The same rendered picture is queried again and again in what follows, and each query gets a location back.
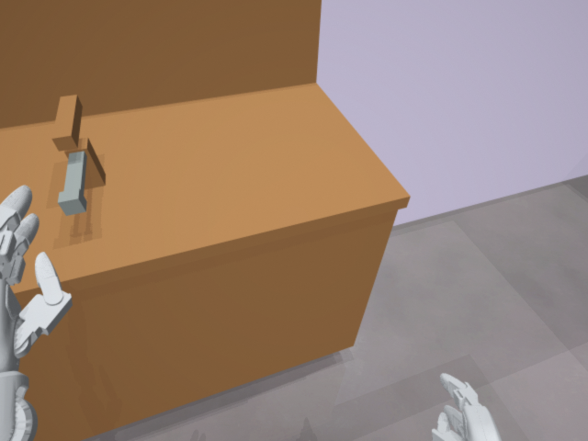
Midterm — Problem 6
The robot left forearm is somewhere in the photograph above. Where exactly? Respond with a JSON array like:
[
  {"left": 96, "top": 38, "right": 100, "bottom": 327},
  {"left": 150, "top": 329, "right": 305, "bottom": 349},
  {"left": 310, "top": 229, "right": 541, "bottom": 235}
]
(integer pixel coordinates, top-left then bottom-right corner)
[{"left": 0, "top": 371, "right": 38, "bottom": 441}]

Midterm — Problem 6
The robot right hand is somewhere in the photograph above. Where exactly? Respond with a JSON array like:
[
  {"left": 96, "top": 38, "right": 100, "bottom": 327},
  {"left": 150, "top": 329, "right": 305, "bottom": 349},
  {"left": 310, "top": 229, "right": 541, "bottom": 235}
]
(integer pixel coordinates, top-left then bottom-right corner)
[{"left": 432, "top": 373, "right": 502, "bottom": 441}]

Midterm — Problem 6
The robot left hand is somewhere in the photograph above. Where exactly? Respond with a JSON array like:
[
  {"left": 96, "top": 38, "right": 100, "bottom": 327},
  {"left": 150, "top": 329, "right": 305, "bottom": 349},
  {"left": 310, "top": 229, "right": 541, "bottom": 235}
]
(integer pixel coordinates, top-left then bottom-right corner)
[{"left": 0, "top": 185, "right": 73, "bottom": 373}]

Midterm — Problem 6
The tap lever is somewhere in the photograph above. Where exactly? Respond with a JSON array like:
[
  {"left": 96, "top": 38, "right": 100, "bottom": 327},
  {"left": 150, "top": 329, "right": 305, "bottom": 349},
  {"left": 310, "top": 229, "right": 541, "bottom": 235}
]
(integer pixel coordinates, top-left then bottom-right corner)
[{"left": 58, "top": 151, "right": 87, "bottom": 216}]

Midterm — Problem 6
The counter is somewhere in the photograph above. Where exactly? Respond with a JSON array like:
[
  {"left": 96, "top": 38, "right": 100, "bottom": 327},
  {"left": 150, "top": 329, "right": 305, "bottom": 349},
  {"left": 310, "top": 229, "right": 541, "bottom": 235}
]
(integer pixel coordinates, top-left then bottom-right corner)
[{"left": 0, "top": 0, "right": 411, "bottom": 441}]

